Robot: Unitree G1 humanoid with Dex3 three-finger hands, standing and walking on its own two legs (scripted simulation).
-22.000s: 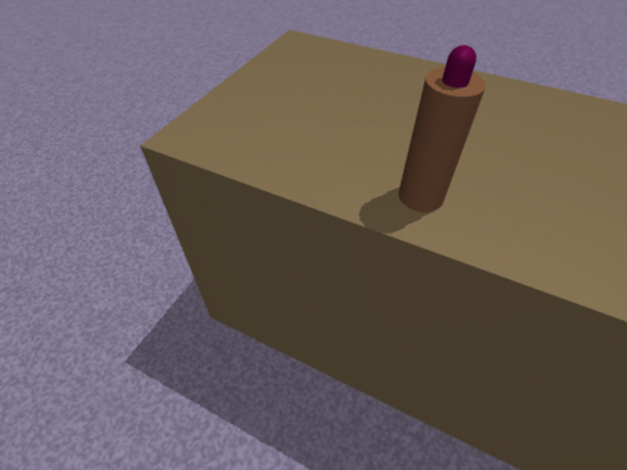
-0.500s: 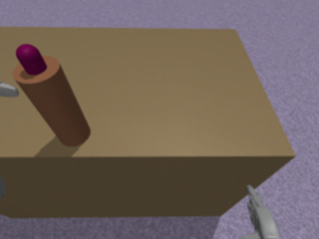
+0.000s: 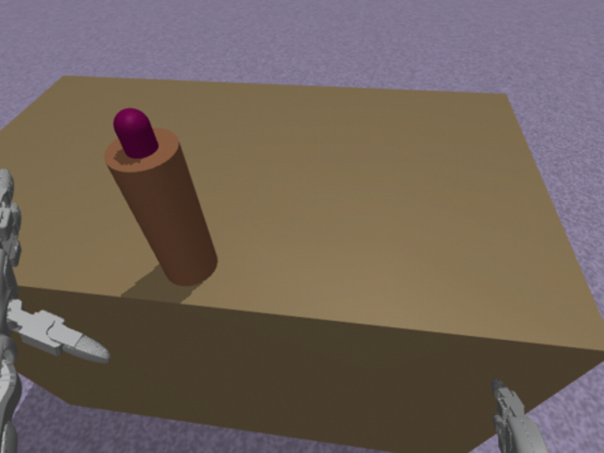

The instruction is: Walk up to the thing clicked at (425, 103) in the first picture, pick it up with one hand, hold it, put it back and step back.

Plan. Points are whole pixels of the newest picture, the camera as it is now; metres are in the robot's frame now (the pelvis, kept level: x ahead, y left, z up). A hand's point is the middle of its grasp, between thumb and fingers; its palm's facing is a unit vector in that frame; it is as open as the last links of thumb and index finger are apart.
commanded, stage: sink last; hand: left
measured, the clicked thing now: (165, 203) +0.40 +0.20 +0.13
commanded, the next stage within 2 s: home in 0.58 s
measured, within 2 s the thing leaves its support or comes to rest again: neither
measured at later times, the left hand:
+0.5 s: hand (43, 393) +0.14 +0.20 +0.19, palm faces +0.37 -0.80 -0.48, open 17.4 cm
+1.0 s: hand (114, 431) +0.15 +0.21 +0.06, palm faces +0.25 -0.92 -0.30, open 17.4 cm
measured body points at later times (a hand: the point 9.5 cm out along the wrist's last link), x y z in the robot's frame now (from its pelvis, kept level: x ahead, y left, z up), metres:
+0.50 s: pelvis -0.04 -0.03 -0.01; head -0.05 -0.06 +0.44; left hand +0.12 +0.24 +0.22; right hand +0.13 -0.28 -0.08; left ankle -0.02 +0.13 -0.72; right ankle +0.00 -0.16 -0.72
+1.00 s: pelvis -0.03 -0.01 +0.00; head -0.02 -0.02 +0.45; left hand +0.13 +0.26 +0.08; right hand +0.15 -0.22 -0.07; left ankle -0.02 +0.13 -0.72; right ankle +0.00 -0.16 -0.72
